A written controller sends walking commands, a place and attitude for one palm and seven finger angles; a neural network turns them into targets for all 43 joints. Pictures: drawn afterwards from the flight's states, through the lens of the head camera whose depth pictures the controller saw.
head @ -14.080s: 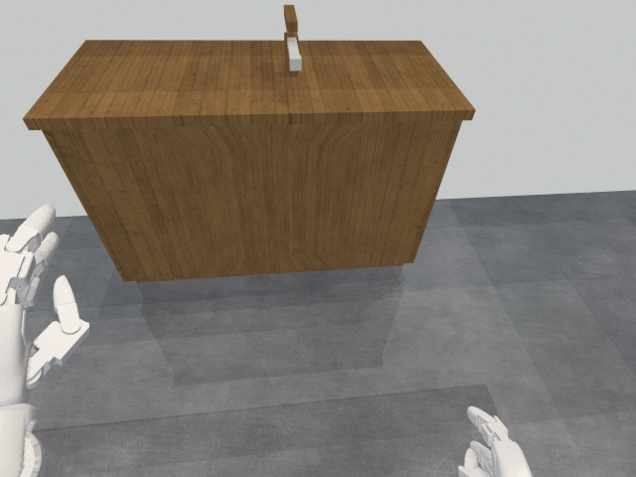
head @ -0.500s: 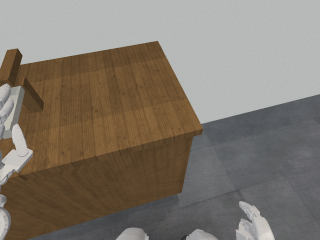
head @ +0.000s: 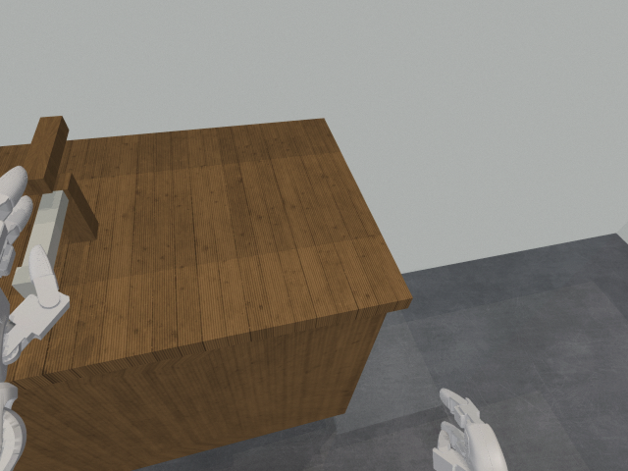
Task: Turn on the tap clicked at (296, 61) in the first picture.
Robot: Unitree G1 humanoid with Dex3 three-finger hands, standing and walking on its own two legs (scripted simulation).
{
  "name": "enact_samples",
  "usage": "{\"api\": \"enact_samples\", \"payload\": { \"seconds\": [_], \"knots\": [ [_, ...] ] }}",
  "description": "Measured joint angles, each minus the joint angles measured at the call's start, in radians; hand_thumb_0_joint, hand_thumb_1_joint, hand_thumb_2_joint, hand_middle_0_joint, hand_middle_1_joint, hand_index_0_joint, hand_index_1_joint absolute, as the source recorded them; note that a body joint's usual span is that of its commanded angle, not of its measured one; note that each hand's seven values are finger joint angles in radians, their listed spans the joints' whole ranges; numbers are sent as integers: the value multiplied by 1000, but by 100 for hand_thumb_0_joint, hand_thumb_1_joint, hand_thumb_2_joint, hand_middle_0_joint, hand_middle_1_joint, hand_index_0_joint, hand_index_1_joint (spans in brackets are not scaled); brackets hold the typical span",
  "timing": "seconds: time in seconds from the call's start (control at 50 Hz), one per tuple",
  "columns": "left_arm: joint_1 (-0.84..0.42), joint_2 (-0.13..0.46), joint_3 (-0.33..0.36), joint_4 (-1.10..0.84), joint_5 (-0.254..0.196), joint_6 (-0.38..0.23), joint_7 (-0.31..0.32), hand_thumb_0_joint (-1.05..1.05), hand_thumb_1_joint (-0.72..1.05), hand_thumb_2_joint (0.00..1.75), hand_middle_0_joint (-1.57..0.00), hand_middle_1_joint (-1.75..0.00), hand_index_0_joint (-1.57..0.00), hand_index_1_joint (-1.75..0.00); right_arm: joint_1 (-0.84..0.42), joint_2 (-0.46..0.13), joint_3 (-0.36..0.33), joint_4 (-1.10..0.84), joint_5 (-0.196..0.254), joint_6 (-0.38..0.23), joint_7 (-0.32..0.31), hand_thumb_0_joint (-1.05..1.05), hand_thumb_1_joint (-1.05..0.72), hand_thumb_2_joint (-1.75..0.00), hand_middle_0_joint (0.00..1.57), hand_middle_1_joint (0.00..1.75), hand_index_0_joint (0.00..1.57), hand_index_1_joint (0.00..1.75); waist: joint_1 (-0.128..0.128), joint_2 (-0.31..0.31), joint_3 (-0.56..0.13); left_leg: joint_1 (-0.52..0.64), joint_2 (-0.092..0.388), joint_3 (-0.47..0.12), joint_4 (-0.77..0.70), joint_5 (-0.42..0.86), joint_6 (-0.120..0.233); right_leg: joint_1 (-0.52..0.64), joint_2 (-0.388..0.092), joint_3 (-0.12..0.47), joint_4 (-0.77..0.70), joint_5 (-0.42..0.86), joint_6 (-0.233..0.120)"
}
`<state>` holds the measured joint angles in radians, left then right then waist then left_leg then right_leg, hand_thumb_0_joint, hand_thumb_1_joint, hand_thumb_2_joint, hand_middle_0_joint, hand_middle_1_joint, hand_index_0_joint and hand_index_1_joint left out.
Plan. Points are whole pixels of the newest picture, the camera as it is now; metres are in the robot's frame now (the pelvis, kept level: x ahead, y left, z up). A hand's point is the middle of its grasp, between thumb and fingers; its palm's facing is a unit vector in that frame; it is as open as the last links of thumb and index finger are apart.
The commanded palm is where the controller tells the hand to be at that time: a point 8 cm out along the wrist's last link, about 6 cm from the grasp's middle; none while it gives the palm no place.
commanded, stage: come to a stop and stand still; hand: left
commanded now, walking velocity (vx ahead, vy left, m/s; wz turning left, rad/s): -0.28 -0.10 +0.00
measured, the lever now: (34, 280) +0.27 +0.36 +0.09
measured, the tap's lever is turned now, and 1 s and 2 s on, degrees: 0 0 0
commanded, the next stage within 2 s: look again from close up in 0.44 s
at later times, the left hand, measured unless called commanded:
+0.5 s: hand (74, 335) +0.18 +0.23 +0.17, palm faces +0.43 -0.84 -0.33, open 7.4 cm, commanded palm +0.13 +0.27 +0.18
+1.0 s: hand (38, 264) +0.24 +0.30 +0.18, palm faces +0.44 -0.83 -0.34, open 7.4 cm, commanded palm +0.18 +0.31 +0.18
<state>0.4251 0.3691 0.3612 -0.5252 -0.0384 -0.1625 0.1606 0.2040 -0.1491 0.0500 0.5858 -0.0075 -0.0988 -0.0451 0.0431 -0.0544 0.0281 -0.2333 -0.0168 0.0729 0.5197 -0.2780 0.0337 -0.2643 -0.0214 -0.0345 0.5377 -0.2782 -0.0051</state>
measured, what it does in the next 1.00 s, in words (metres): stands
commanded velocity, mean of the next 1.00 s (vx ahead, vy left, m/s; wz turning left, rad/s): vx -0.03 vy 0.01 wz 0.00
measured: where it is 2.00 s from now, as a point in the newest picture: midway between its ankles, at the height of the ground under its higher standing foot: outside the picture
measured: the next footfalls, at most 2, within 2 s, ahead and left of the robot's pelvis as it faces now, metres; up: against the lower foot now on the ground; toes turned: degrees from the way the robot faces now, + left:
left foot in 1.74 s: -0.07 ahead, +0.15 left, +0.00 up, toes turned +1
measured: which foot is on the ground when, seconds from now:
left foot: down 0.00-1.00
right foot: down 0.00-1.00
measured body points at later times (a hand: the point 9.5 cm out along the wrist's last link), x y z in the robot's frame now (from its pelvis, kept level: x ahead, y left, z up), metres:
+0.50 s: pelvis -0.03 -0.01 +0.00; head -0.04 +0.00 +0.45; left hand +0.15 +0.28 +0.19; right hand +0.12 -0.27 -0.07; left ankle +0.00 +0.09 -0.73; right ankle +0.01 -0.12 -0.73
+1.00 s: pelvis +0.01 +0.03 +0.00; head +0.05 +0.07 +0.45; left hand +0.21 +0.34 +0.19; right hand +0.19 -0.17 -0.07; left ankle +0.00 +0.09 -0.73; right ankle +0.02 -0.11 -0.73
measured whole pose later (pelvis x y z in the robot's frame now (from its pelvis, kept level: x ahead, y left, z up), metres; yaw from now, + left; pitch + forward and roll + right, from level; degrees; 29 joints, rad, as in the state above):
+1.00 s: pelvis +0.01 +0.03 +0.00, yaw +0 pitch +0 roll -1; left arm 0.32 0.40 0.40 -0.44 -0.05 -0.26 0.11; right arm 0.21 -0.15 0.05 0.61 0.00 -0.18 0.00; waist 0.06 -0.07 0.07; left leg -0.22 -0.04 0.06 0.50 -0.29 0.07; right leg -0.23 -0.03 -0.02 0.47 -0.24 0.02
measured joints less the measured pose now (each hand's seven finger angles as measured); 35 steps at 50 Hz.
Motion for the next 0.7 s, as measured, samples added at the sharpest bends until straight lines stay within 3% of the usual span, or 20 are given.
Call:
{"api": "enact_samples", "payload": {
  "seconds": [0.14, 0.3, 0.42, 0.54, 0.56, 0.58, 0.62, 0.66, 0.7],
  "knots": [
    [-13, -16, -26, -3, -14, 2, -23, 2, 89, 90, -21, -30, -21, -30, -18, 21, 21, -4, 6, 7, 17, 1, -90, -90, 21, 30, 21, 30, -21, 54, 22, -26, 48, -15, 9, 18, -21, 12, 49, -17, -79, 82, -20],
    [79, -8, -18, 6, -28, 18, -20, 2, 88, 90, -22, -31, -22, -30, -2, -51, -15, 3, 13, 20, -13, 1, -90, -90, 21, 30, 21, 30, -30, 70, -6, -64, 56, -19, 9, 18, -30, -22, 61, -13, -96, 114, -34],
    [52, -37, -34, 33, -14, 30, 3, 2, 88, 90, -22, -31, -22, -30, 35, -109, -49, 38, 18, 22, -30, 2, -90, -90, 20, 30, 20, 30, -29, 68, -29, -47, 37, -42, -4, 25, -19, -1, 55, -16, -112, 122, -28],
    [25, -38, -40, 72, 0, 28, 6, 2, 89, 90, -21, -30, -21, -30, 53, -103, -56, 41, 21, 17, -29, 2, -90, -90, 20, 30, 20, 30, -45, 58, -48, -21, 28, -44, -28, 54, -12, 22, 49, -15, -122, 112, -15],
    [-27, -2, -27, 87, 34, 27, -17, 2, 88, 90, -22, -31, -21, -30, 67, -95, -61, 29, 16, 1, -30, 2, -90, -90, 20, 30, 20, 30, -28, 52, -38, -32, 31, -44, -15, 49, -10, 18, 50, -16, -123, 125, -11],
    [-106, 48, -6, 133, 49, -7, -38, 2, 88, 90, -22, -31, -22, -30, 74, -87, -58, 29, 15, -16, -29, 2, -90, -90, 20, 30, 20, 30, -13, 44, -26, -50, 32, -50, 2, 47, -10, 4, 51, -22, -112, 126, -12],
    [-210, 108, 45, 215, 31, -59, -50, 2, 88, 90, -22, -31, -22, -30, 57, -73, -43, 37, 16, -28, -12, 2, -90, -90, 20, 30, 20, 30, 1, 30, 1, -65, 36, -48, 14, 48, -11, -7, 55, -20, -110, 126, -18],
    [-223, 103, 76, 239, 0, -78, -47, 2, 88, 90, -22, -31, -22, -30, 41, -64, -37, 29, 22, -40, 11, 2, -90, -90, 20, 30, 20, 30, -1, 26, 21, -54, 31, -27, -2, 52, -3, -9, 50, 1, -112, 130, -15],
    [-169, 59, 62, 207, -14, -87, -46, 2, 89, 90, -21, -30, -21, -30, 39, -62, -36, 14, 22, -55, 30, 2, -90, -90, 20, 30, 20, 30, -11, 33, 27, -39, 18, -5, -22, 53, 10, -13, 38, 23, -104, 117, -5]
  ]
}}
